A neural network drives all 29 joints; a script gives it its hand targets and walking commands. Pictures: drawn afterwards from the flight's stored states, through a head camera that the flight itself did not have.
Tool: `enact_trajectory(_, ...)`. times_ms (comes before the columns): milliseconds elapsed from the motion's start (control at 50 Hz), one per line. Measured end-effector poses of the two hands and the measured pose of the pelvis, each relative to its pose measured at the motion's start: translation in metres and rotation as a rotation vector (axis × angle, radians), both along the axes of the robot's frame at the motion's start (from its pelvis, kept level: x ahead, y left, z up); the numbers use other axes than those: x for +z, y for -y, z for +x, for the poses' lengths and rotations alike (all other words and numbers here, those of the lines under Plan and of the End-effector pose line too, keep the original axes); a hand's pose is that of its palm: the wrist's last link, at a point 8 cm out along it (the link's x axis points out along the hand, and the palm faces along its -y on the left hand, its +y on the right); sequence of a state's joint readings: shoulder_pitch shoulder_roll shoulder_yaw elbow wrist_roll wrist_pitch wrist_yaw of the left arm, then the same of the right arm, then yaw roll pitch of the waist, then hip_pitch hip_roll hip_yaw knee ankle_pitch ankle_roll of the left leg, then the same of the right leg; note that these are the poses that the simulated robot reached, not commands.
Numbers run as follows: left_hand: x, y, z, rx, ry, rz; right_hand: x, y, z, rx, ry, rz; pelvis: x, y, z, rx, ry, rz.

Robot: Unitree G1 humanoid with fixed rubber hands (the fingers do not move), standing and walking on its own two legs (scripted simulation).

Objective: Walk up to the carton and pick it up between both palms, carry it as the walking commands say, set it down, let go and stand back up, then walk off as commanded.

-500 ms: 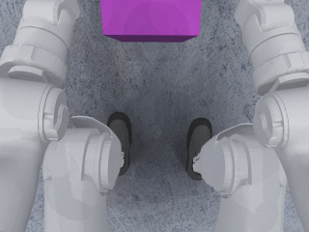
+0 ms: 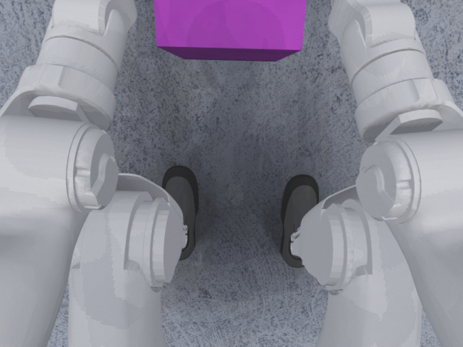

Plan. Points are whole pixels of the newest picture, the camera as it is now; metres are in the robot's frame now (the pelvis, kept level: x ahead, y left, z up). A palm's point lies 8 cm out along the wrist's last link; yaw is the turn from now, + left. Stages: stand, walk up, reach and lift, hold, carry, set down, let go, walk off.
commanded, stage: reach and lift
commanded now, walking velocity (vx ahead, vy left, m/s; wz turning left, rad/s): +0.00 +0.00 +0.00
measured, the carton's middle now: out of the picture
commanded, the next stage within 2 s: none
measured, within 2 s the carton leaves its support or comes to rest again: leaves its support in 0.60 s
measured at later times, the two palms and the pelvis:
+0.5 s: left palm out of the picture +0.56 +0.17 -0.19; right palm out of the picture +0.57 -0.10 -0.19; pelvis +0.01 +0.00 -0.01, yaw +0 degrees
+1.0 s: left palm out of the picture +0.56 +0.16 -0.14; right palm out of the picture +0.57 -0.10 -0.15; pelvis +0.00 -0.01 +0.00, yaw +1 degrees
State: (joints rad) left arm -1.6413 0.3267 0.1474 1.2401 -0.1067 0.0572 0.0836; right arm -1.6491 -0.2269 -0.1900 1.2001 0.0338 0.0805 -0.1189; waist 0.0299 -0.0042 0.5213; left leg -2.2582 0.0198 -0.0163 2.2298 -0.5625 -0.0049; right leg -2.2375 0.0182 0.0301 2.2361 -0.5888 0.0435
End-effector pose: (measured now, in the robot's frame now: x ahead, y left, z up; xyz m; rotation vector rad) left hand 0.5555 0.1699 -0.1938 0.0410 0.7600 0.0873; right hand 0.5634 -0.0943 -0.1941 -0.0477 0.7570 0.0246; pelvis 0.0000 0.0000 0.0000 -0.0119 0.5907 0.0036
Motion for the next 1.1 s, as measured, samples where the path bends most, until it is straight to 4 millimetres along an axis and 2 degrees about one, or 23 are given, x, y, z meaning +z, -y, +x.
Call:
enact_trajectory(280, 0.001, -0.002, 0.006, -0.048, -0.038, -0.028, 0.001, 0.003, 0.008, 0.037, -0.04, 0.022, -0.011, 0.002, 0.011, -0.004, 0.001, 0.0)
enact_trajectory(640, 0.008, 0.004, 0.005, -0.038, -0.037, -0.033, 0.004, 0.006, 0.006, 0.01, -0.038, 0.01, -0.008, 0.005, 0.011, -0.001, -0.011, 0.006)
enact_trajectory(1100, 0.065, 0.009, 0.005, 0.038, 0.055, -0.029, 0.061, 0.002, 0.002, -0.067, 0.038, -0.006, 0.012, 0.009, 0.004, 0.024, -0.036, -0.001)
